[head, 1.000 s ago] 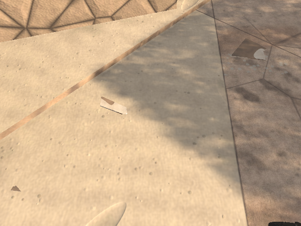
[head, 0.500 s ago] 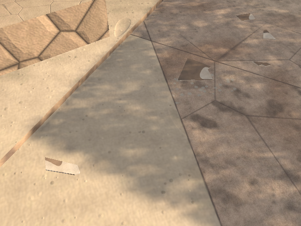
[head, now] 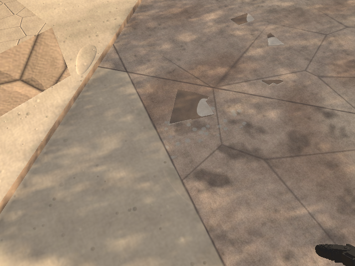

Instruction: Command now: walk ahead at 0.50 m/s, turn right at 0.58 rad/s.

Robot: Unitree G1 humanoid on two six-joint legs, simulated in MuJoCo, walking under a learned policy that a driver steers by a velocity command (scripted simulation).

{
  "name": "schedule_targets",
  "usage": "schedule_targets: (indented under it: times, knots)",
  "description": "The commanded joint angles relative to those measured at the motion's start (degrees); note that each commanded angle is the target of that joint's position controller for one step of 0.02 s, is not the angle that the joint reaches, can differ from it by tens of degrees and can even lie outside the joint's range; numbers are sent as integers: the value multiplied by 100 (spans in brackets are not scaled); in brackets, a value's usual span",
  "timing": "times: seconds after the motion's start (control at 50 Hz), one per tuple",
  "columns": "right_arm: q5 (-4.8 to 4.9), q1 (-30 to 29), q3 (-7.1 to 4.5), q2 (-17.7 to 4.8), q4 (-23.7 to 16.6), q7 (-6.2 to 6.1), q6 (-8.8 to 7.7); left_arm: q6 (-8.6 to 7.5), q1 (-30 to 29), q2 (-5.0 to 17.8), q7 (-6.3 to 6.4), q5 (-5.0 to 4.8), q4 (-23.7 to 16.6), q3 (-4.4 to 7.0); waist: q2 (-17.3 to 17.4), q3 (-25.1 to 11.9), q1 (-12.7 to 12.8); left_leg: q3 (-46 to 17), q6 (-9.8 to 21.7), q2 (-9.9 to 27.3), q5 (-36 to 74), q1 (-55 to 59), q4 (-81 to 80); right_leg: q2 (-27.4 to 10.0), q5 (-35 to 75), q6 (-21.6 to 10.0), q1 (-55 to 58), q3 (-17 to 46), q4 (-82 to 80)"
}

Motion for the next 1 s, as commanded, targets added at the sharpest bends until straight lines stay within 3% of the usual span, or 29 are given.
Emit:
schedule_targets:
  times: [0.02, 0.1, 0.12, 0.14, 0.16, 0.18, 0.2, 0.22, 0.24, 0.26, 0.3, 0.36, 0.48, 0.56, 0.6, 0.62, 0.64, 0.66, 0.68, 0.7, 0.72, 0.74, 0.76, 0.78, 0.82, 0.88, 0.96, 1.0]
  knots:
    - [83, -585, -70, -377, -479, 58, -109, -38, 125, 1009, 64, -49, -275, 288, -675, -209, 62, 272, -18, -428, 596, 936, -705, -1185, 939, -744, -510, 998, -437]
    - [115, -321, -206, -675, -454, 114, -214, 27, 100, 946, 99, -38, -265, 297, -909, -265, -172, 114, 274, -441, -161, 1313, -1118, -1431, 826, -572, 78, 1672, 250]
    - [104, 101, -264, -739, -339, 94, -243, 41, -1, 859, 95, -28, -306, 272, -936, -401, -415, 218, 409, -469, -186, 1875, -1334, -1295, 1017, -463, 24, 1656, 581]
    - [27, 713, -351, -919, -236, 58, -275, 29, -34, 617, 73, 5, -368, 184, -793, -886, -717, 15, 644, -147, -253, 2947, -1334, -988, 1116, -274, -244, 1404, 1460]
    - [-30, 1576, -425, -1248, -162, 7, -260, 18, 120, 263, 66, 126, -477, 50, 41, -1741, -961, -1100, 961, 903, -630, 4465, -1287, -527, -205, -35, -1036, 810, 3140]
    - [-67, 1850, -500, -1577, 53, 68, -187, -34, 919, 141, 62, -110, -646, -2, 2103, -2101, -509, -3936, 1858, 1967, -2218, 5746, -2007, -25, -2248, 249, -3061, 329, 4773]
    - [50, 1586, -370, -954, -101, 84, -169, -19, 769, 780, 87, -156, -430, 106, 1157, -1530, -671, -3911, 1715, 1877, -3320, 5355, -2239, -496, -1852, 338, -3614, 498, 5427]
    - [69, 1354, -285, -656, -140, 49, -128, 14, 138, 1022, 78, -96, -508, 181, 615, -885, -809, -2876, 1471, 1636, -2969, 4683, -2257, -667, -1302, 371, -3704, 311, 5514]
    - [14, 1114, -237, -581, -154, 42, -94, 39, -129, 942, 82, -34, -552, 181, 213, -565, -710, -2152, 1362, 1391, -2122, 4033, -2328, -859, -909, 406, -3477, 174, 5396]
    - [-6, 982, -205, -473, -93, 31, -74, 37, -310, 866, 59, 14, -624, 194, 203, -301, -632, -1640, 1350, 1187, -1500, 3600, -2434, -1009, -662, 420, -3382, 171, 5133]
    - [-24, 982, -176, -395, 14, 17, -113, 71, -246, 621, -2, -52, -653, 165, 450, -234, -500, -959, 1329, 938, -937, 3175, -2687, -1176, -458, 418, -3009, 60, 4822]
    - [21, 1157, -225, -567, 245, 46, -173, 91, -448, 341, -7, -13, -738, 75, 288, -131, -475, -500, 1560, 975, -289, 3099, -2942, -1170, -272, 477, -3145, 14, 4179]
    - [143, 1348, -262, -861, 535, 29, -58, -71, -1401, 166, -166, 32, -908, -79, 163, 15, -718, 430, 1472, 779, 445, 3243, -3032, -1140, 1161, 497, -2801, -496, 2094]
    - [222, 1779, -284, -1031, 813, 31, 63, -115, -1949, 263, -252, -21, -1110, -75, 268, 153, -837, 435, 1380, 1039, 644, 3721, -2865, -993, 945, 336, -2593, -689, 1393]
    - [260, 1758, -304, -1130, 894, 10, 131, -124, -1826, 413, -269, 3, -1115, -13, 376, 57, -632, 500, 1275, 1125, 1525, 3967, -2484, -835, 594, 143, -2184, -805, 1110]
    - [285, 1664, -305, -1172, 912, -8, 162, -126, -1377, 541, -257, 40, -990, 67, 388, -223, -311, 685, 1162, 1023, 2413, 3934, -1934, -662, 675, 11, -1442, -959, 871]
    - [284, 1713, -248, -1056, 945, -20, 178, -118, -558, 782, -214, 71, -715, 211, 289, -714, 87, 855, 1016, 767, 2857, 3545, -956, -533, 863, -154, -134, -1024, 711]
    - [151, 1681, -114, -779, 824, -24, 152, -88, 465, 1181, -127, 124, -516, 352, -168, -1475, 520, 981, 787, 495, 1448, 2325, 667, -1427, 1041, -469, 1644, -46, 933]
    - [65, 2256, 116, -55, 657, 15, 54, -75, 646, 1697, -87, 174, -492, 403, -1668, -2169, 125, 854, 431, -545, -2792, 196, 2732, -2964, 268, -1328, 3213, 2677, 365]
    - [220, 2004, -26, -644, 774, 40, -37, -95, 734, 1184, -91, 147, -498, 295, -1194, -2337, 413, -61, 468, -438, -3252, -339, 3508, -3022, -339, -1382, 3036, 3268, -69]
    - [360, 1545, -118, -890, 595, 57, -68, -132, 398, 953, -94, 128, -456, 201, -1039, -1416, 336, -17, 520, -178, -2810, -734, 3609, -2809, -86, -1124, 2378, 2293, -156]
    - [325, 1297, -112, -831, 558, 40, -65, -162, 49, 764, -105, 113, -433, 141, -795, -968, 150, 100, 523, 80, -2295, -598, 3334, -2515, 298, -933, 1649, 1546, -296]
    - [238, 1204, -134, -780, 570, 21, -28, -193, -259, 582, -127, 131, -415, 96, -723, -644, -31, 115, 488, 222, -1939, -403, 3047, -2303, 585, -819, 1047, 1065, -503]
    - [225, 1347, -155, -719, 632, 16, 58, -247, -457, 434, -138, 164, -406, 62, -799, -513, -227, 45, 463, 339, -1658, -44, 2893, -2150, 836, -729, 615, 676, -726]
    - [243, 1538, -122, -443, 703, 2, 225, -367, -586, 403, -142, 171, -294, 88, -707, -394, -415, 32, 385, 354, -1393, 259, 2757, -2129, 1160, -748, 169, 231, -1073]
    - [215, 1227, -126, -339, 576, -20, 333, -439, -567, 521, -81, 217, -91, 146, -530, -85, -445, -111, 286, 330, -781, -130, 2244, -2113, 1572, -706, 78, -403, -1302]
    - [54, 567, -22, -101, 346, 81, 250, -367, -569, 667, 16, 185, 106, 153, -462, 106, -342, 346, 278, 54, 357, 476, 415, -1737, 3118, -508, -179, -1334, -1121]
    - [24, 213, 30, -26, 217, 155, 224, -311, -324, 758, 56, 132, 277, 165, -433, 32, -185, 540, 311, -68, 654, 736, -126, -1814, 3417, -495, 41, -1379, -981]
